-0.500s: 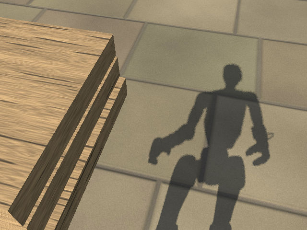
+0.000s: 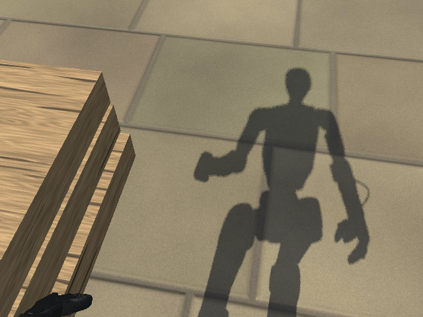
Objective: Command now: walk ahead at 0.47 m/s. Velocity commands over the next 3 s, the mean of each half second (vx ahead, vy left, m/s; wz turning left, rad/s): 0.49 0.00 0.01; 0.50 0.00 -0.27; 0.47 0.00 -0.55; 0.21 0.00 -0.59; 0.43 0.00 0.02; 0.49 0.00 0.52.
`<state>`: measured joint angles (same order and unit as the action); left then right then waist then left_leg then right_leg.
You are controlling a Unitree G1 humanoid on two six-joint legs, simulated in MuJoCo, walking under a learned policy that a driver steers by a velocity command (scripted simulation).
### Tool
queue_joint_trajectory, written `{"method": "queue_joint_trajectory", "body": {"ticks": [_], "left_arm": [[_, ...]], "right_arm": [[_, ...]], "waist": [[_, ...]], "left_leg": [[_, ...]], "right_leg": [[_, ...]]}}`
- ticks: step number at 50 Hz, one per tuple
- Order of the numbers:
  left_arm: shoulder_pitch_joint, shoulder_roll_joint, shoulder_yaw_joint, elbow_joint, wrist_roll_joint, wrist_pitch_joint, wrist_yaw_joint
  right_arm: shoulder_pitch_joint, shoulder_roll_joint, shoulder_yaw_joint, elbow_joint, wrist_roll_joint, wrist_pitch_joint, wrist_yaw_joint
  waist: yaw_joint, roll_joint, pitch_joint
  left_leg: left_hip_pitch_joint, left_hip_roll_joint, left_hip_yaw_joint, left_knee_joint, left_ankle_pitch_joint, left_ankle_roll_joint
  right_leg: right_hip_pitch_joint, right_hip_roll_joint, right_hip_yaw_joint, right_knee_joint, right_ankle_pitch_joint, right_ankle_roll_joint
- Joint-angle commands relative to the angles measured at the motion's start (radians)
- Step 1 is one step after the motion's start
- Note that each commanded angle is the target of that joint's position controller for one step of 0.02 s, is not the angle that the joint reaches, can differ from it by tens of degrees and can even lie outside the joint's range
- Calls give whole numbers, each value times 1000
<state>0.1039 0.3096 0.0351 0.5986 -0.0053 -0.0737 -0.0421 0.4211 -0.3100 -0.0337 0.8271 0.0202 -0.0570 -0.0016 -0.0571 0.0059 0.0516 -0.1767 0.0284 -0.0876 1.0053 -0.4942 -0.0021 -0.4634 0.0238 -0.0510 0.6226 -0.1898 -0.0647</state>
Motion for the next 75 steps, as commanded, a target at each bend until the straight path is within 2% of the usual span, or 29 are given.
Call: {"method": "queue_joint_trajectory", "body": {"ticks": [1,3,6,10,18,21,23,24,25,26,27,30,34,40,45,47,49,50,51,52,53,55,57,59,65,70,73,74,75], "left_arm": [[195,145,45,-3,7,-2,10],[141,114,37,-4,27,-12,9],[138,99,36,22,11,-34,11],[180,119,41,59,9,-28,21],[315,167,54,145,-9,6,32],[308,185,60,156,-7,25,39],[292,183,55,164,-5,39,43],[289,146,37,145,7,36,46],[402,37,5,115,4,12,36],[360,90,11,123,-16,-12,36],[272,146,30,94,-47,-25,29],[206,134,36,93,-13,-9,33],[234,66,27,102,-13,34,38],[60,21,18,46,-14,17,15],[-39,41,25,-24,-12,31,-6],[-8,61,38,-40,-7,39,-10],[212,124,81,6,-11,47,-3],[382,196,113,40,-19,53,14],[344,317,130,29,-24,45,19],[374,218,100,-9,-23,26,13],[349,169,83,4,-12,11,10],[232,140,73,-8,-10,4,10],[168,118,64,-28,4,-1,15],[179,125,65,-11,-5,-7,23],[254,157,73,45,-19,5,54],[297,154,76,85,-28,24,62],[267,146,81,72,-24,49,78],[232,120,74,54,-26,53,79],[219,72,56,14,-7,53,78]], "right_arm": [[-100,-147,-30,-118,13,-42,1],[-83,-118,-31,-106,-5,-32,0],[-80,-82,-28,-95,-12,-7,-4],[-218,-64,-21,-140,-28,-12,-6],[-467,-49,-1,-214,-10,-50,41],[-432,-83,-13,-217,-14,-54,47],[-232,-145,-47,-164,-13,-52,32],[-60,-195,-65,-129,-21,-47,22],[45,-293,-91,-109,-37,-38,20],[50,-196,-68,-98,-21,-39,25],[-31,-160,-54,-105,-12,-37,24],[-191,-82,-35,-120,-31,-45,20],[-198,-106,-49,-78,-35,-71,14],[-167,-142,-58,-53,-24,-59,-9],[-127,-176,-79,-28,8,-26,-16],[-148,-203,-90,-32,17,-12,-21],[-164,-200,-90,-40,16,3,-25],[-131,-156,-73,-52,-6,0,-26],[-14,-17,-28,-108,-43,-24,-9],[-94,-94,-35,-102,-20,-60,7],[-200,-148,-51,-133,15,-78,15],[-255,-133,-47,-143,-20,-91,1],[-221,-139,-56,-135,-26,-71,-2],[-217,-111,-51,-131,-41,-52,-4],[-418,-54,-27,-183,-36,-53,5],[-508,-77,-35,-224,-28,-72,19],[-403,-120,-57,-196,-34,-82,17],[-312,-134,-67,-179,-43,-87,12],[-180,-194,-79,-170,-61,-86,5]], "waist": [[116,-51,-107],[57,-81,-74],[32,-80,-49],[68,-43,10],[167,-24,56],[123,-52,8],[7,-73,-139],[-72,-41,-276],[-30,182,-415],[-62,162,-428],[-47,140,-259],[44,38,-66],[75,68,-26],[12,64,19],[-2,55,48],[35,74,15],[159,57,-117],[224,-44,-213],[92,-345,-291],[165,-233,-413],[182,-159,-286],[112,-22,-140],[58,-60,-112],[51,-52,-97],[113,-73,-47],[138,-102,-16],[83,-158,-71],[25,-148,-142],[-22,-45,-305]], "left_leg": [[-544,67,1,293,146,24],[-445,119,-7,212,244,16],[-426,124,10,137,286,-9],[-517,127,21,-92,456,-38],[-481,57,81,-457,558,-1],[-407,15,98,-511,430,41],[-120,-42,149,-559,431,98],[192,74,33,-505,465,158],[569,333,-462,-540,261,331],[579,374,-669,-680,144,349],[460,345,-512,-715,108,297],[121,232,-224,-799,355,225],[-7,211,-29,-883,507,232],[33,179,154,-892,534,177],[210,257,179,-821,558,149],[252,268,205,-714,797,128],[197,211,271,-389,1050,86],[-9,166,278,-100,834,45],[-457,-41,210,265,-30,-21],[-558,-49,-14,371,-116,0],[-633,-6,-23,367,-19,21],[-567,64,-6,205,123,28],[-460,85,-14,120,180,16],[-446,79,3,49,221,-14],[-403,3,29,-353,559,-65],[-338,-45,15,-536,566,-47],[-223,-67,22,-599,520,3],[-67,-28,15,-634,630,40],[227,146,-117,-542,903,105]], "right_leg": [[487,-322,545,-385,-225,-164],[337,-250,399,-430,-57,-162],[276,-224,298,-488,46,-184],[311,-200,204,-512,161,-178],[479,-232,154,-465,256,-158],[584,-256,165,-363,477,-132],[574,-205,113,-108,755,-92],[387,-168,86,148,593,-56],[-45,20,61,549,30,29],[-187,57,214,670,-378,30],[-276,-10,208,694,-324,23],[-177,-131,156,535,-114,42],[-138,-143,169,434,-12,91],[-126,-122,95,89,314,90],[-187,-109,66,6,173,32],[-122,-71,18,-7,58,-6],[182,22,-45,-57,51,-62],[471,-35,94,-66,77,-109],[779,-280,660,-166,-107,-297],[834,-339,888,-310,-244,-325],[759,-322,767,-336,-214,-268],[501,-251,567,-339,4,-217],[365,-209,491,-380,133,-214],[308,-190,423,-397,248,-224],[244,-113,323,-394,214,-157],[321,-130,415,-316,180,-129],[416,-113,460,-152,401,-71],[389,-60,428,-23,448,-33],[250,1,372,229,230,10]]}}
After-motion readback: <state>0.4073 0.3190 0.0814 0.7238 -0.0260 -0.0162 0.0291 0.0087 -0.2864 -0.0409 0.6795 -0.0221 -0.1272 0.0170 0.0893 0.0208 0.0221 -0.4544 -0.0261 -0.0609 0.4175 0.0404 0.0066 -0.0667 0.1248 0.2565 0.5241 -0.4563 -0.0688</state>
